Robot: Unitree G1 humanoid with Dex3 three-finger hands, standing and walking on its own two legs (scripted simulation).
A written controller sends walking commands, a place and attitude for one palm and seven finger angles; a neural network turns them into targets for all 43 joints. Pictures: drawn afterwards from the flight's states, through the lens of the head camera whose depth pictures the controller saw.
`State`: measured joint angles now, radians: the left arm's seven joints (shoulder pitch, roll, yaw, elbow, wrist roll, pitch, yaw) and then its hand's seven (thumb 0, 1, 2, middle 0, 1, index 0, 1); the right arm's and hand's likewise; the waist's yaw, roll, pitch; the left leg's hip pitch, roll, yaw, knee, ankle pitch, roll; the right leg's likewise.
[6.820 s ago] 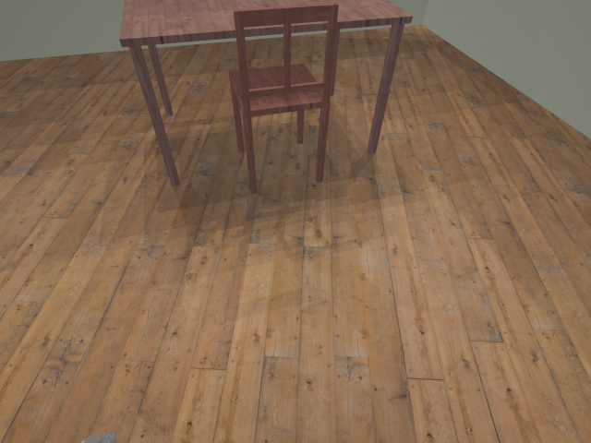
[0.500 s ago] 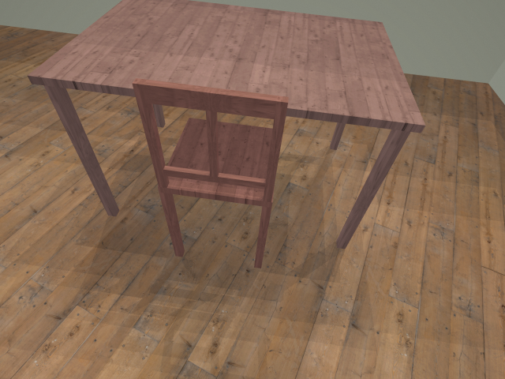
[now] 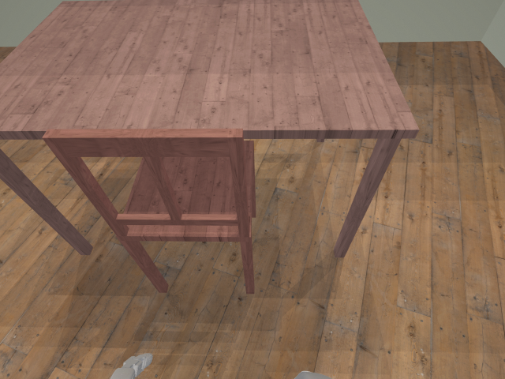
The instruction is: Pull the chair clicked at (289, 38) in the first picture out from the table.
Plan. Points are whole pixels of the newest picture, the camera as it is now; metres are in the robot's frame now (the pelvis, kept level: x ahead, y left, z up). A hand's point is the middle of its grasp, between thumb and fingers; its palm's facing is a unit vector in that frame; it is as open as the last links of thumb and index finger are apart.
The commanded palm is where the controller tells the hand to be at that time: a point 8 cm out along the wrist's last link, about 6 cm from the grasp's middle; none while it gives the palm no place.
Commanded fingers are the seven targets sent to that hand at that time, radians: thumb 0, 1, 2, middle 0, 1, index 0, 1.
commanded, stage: take the last steps up to it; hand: left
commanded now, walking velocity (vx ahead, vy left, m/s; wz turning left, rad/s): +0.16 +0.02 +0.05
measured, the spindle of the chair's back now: (165, 189) +0.52 +0.22 -0.09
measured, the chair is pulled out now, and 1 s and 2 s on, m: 0.00 0.00 0.00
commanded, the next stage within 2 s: come to a stop and stand still in 0.02 s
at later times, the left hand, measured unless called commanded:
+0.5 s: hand out of the picture +0.09 +0.20 -0.16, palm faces +0.05 -0.97 -0.22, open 7.3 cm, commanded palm none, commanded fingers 0.00 0.90 0.90 -0.20 -0.30 -0.20 -0.30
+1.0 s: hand out of the picture +0.10 +0.14 -0.16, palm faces +0.03 -0.98 -0.20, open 7.4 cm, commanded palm none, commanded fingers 0.00 0.90 0.90 -0.20 -0.30 -0.20 -0.30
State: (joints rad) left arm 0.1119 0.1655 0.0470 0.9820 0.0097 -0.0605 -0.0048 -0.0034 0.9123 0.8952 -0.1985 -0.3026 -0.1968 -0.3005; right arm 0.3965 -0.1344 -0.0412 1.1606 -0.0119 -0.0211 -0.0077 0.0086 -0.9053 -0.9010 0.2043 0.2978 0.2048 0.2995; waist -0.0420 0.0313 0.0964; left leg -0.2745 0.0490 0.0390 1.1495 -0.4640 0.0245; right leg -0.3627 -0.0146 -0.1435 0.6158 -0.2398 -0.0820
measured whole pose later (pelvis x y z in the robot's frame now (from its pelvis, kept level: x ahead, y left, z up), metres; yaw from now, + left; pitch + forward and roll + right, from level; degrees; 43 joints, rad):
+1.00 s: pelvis +0.02 -0.04 +0.01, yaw +0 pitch -2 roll -1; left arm 0.23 0.19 0.01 0.91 0.01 0.02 0.04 0.00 0.91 0.89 -0.20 -0.30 -0.20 -0.30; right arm 0.24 -0.16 -0.04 0.98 -0.02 0.03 -0.01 0.01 -0.91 -0.90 0.20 0.30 0.20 0.30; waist -0.01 -0.03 0.05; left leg -0.27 0.00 0.04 0.59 -0.28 0.03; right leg -0.25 0.03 -0.12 0.55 -0.27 -0.06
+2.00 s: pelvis +0.02 +0.03 +0.02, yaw -2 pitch -1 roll -1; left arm 0.36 0.11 0.00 1.10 0.02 -0.01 0.04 0.00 0.91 0.90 -0.20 -0.30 -0.20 -0.30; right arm 0.29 -0.12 -0.02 1.12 -0.01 -0.01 -0.02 0.01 -0.91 -0.90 0.20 0.30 0.20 0.30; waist 0.00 -0.02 0.02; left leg -0.21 -0.08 0.11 0.42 -0.20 0.12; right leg -0.23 -0.03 -0.04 0.44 -0.19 0.02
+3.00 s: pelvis +0.06 +0.04 +0.02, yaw -3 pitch -1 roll -1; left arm 0.32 0.11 0.00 1.13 0.01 0.00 0.05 0.00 0.91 0.90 -0.20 -0.30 -0.20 -0.30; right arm 0.31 -0.10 0.00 1.16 -0.01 -0.03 -0.04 0.00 -0.90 -0.90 0.20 0.30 0.20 0.30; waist -0.01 -0.02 0.03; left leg -0.12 -0.10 0.13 0.36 -0.24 0.13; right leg -0.17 -0.05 -0.02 0.43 -0.24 0.04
